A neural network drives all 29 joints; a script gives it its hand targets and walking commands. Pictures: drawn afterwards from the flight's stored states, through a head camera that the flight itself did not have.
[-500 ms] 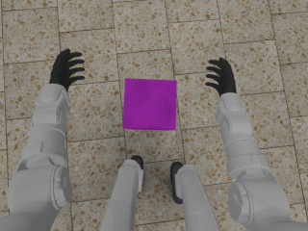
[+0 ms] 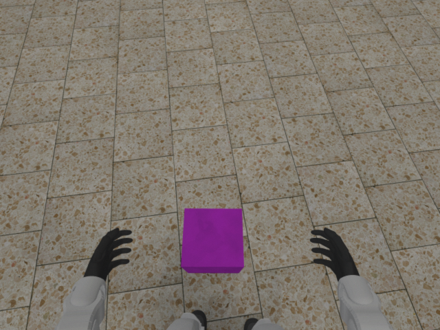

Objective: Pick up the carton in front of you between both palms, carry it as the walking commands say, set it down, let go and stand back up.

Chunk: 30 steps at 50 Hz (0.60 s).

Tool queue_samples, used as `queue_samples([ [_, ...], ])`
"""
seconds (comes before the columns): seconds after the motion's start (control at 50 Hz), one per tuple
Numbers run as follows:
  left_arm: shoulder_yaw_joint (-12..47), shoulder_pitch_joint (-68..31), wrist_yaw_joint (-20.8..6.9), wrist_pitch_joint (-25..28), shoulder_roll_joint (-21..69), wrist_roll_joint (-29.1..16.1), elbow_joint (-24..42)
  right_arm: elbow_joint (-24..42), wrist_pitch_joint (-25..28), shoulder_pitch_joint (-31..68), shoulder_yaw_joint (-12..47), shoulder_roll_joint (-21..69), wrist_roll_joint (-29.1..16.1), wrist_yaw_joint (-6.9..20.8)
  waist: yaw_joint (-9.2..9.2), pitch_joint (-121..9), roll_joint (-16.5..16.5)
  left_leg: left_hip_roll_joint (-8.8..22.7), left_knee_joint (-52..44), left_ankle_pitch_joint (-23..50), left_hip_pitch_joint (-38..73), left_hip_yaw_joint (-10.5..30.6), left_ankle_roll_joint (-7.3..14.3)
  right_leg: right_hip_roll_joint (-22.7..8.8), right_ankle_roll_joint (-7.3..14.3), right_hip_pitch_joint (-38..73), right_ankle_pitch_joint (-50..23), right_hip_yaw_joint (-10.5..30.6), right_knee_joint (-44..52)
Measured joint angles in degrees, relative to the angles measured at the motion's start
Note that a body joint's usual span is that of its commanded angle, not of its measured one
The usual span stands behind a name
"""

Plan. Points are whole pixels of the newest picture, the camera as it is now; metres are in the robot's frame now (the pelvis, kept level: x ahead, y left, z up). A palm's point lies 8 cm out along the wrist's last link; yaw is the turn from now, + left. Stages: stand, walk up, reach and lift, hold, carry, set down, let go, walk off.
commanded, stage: let go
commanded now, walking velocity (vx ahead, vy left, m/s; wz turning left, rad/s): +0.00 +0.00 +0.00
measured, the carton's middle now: (213, 242) +0.38 +0.04 -0.63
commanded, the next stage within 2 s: stand in 0.60 s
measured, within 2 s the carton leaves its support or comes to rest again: neither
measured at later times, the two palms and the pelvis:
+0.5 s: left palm (100, 310) +0.17 +0.21 -0.05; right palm (389, 311) +0.17 -0.25 -0.04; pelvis +0.01 -0.02 +0.02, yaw +0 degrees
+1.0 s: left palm out of the picture +0.13 +0.27 -0.07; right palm out of the picture +0.13 -0.28 -0.07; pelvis +0.01 -0.01 +0.02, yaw +0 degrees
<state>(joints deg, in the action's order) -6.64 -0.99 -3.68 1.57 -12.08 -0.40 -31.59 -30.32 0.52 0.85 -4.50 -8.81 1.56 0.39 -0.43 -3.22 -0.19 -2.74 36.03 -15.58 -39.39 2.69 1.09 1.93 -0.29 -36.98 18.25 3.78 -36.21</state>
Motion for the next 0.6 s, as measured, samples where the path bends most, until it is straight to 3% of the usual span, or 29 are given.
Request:
queue_samples([
  [0.14, 2.58, 10.95, 0.28, -0.40, 0.39, -0.14, 3.99, 3.48, 0.00, -10.72, 1.41, -2.27, -1.20, 1.62, 0.38, 2.91, 0.00, 0.58, -9.04, 2.10, 16.93, 0.39, -0.71, 0.03, 0.88, 16.58, -2.01, -0.12, 8.48],
  [0.26, 3.88, 14.52, -0.34, -3.81, -0.22, 0.14, 5.92, 5.09, -2.91, -14.37, 2.32, -3.62, -1.69, 2.77, 0.45, 5.06, -0.33, 1.16, -12.17, 2.42, 26.76, 0.57, -1.30, 0.39, 1.65, 26.24, -2.27, -0.34, 11.30],
  [0.42, 3.91, 13.19, -0.95, -8.56, -0.15, 1.30, 6.86, 5.89, -7.23, -13.45, 2.58, -3.41, -1.38, 3.30, 0.50, 8.70, -0.75, 1.44, -11.32, 1.49, 32.56, 0.72, -1.66, 0.61, 2.12, 32.08, -1.29, -0.85, 10.43],
  [0.6, 3.82, 13.31, -0.82, -9.86, -0.05, 1.67, 7.52, 6.34, -8.70, -13.11, 2.17, -2.77, -0.54, 3.53, 0.50, 10.35, -0.59, 1.29, -10.80, 1.06, 34.40, 0.47, -1.36, 0.37, 1.80, 34.10, -1.10, -0.90, 10.37],
])
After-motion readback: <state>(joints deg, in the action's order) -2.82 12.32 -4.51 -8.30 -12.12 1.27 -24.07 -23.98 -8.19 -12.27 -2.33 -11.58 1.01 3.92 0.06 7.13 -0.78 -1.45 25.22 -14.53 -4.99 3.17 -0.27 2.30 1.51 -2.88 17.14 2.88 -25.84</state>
